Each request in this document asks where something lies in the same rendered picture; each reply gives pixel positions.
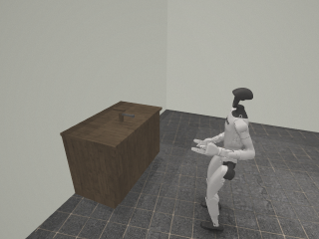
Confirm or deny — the counter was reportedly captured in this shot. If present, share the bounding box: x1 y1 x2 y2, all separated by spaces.
60 101 162 209

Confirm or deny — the tap lever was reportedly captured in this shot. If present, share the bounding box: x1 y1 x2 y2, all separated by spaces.
122 113 135 119

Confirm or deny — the robot left upper arm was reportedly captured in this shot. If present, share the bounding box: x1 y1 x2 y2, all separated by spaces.
234 119 255 159

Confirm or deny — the left robot foot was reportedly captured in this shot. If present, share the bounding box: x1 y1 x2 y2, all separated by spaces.
200 221 224 232

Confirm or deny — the right robot forearm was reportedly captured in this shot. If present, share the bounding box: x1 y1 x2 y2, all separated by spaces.
212 132 224 143

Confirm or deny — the robot right thigh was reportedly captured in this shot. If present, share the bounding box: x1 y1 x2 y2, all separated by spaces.
207 155 222 182

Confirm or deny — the left robot hand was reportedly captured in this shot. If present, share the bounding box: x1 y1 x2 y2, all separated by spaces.
191 139 219 156

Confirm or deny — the left robot forearm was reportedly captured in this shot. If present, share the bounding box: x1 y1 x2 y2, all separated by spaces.
216 147 255 160

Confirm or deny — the right robot hand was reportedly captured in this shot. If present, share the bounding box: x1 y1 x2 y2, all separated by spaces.
197 137 214 150

